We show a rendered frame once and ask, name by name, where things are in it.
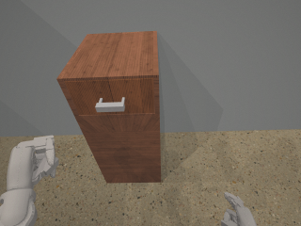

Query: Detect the drawer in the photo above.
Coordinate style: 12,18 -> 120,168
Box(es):
65,77 -> 154,115

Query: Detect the left robot hand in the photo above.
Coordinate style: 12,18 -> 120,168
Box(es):
7,135 -> 59,191

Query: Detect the robot left forearm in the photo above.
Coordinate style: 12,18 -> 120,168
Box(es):
0,187 -> 38,226

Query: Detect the cabinet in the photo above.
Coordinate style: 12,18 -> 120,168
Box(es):
56,31 -> 162,184

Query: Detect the handle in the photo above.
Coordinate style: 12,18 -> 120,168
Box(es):
95,97 -> 125,113

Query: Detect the right robot hand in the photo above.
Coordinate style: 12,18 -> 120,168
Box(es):
221,192 -> 257,226

